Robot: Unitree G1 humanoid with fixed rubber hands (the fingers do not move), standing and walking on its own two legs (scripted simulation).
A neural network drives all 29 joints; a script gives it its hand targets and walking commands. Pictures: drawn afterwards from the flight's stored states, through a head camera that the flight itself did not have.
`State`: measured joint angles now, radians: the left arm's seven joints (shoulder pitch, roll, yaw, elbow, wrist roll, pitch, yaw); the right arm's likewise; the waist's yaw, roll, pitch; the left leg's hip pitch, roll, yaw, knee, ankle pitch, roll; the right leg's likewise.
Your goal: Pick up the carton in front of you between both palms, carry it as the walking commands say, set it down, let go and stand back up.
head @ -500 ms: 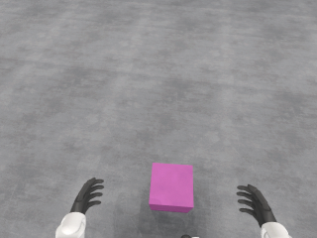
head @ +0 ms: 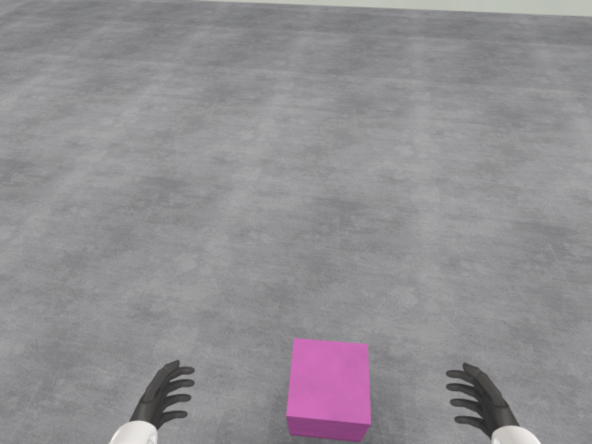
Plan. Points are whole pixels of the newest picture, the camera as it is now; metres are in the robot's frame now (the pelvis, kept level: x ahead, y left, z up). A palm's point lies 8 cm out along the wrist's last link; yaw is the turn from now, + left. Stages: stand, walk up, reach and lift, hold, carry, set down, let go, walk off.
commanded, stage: stand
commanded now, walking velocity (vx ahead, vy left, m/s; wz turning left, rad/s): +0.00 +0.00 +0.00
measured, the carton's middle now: (327, 391) +0.36 -0.04 -0.65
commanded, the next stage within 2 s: none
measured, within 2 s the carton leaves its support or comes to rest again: neither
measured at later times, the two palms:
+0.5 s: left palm out of the picture +0.12 +0.28 -0.09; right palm out of the picture +0.13 -0.29 -0.09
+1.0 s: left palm out of the picture +0.10 +0.29 -0.09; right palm out of the picture +0.10 -0.31 -0.10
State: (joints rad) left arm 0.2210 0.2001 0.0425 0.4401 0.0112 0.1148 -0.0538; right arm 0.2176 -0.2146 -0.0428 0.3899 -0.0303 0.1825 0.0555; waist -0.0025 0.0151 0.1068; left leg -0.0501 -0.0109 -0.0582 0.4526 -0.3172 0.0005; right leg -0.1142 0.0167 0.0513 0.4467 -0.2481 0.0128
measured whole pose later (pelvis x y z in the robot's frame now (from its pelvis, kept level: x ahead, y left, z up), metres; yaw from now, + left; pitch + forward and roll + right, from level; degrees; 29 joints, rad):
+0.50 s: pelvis +0.01 -0.01 +0.00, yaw +1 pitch -1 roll +0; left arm 0.17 0.33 0.03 0.80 0.04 0.00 0.02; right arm 0.19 -0.34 -0.03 0.75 -0.04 0.01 -0.02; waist 0.00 0.03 0.01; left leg -0.13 0.00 -0.07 0.47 -0.32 -0.02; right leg -0.20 0.02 0.02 0.48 -0.27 0.00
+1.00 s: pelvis +0.00 -0.01 +0.00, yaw +1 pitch -2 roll +0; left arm 0.14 0.36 0.02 0.93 0.03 0.00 0.02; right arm 0.19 -0.37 -0.01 0.88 -0.03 -0.01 -0.02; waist 0.00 0.02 0.02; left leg -0.09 0.00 -0.06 0.40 -0.28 -0.02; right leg -0.16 0.02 0.03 0.42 -0.22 -0.01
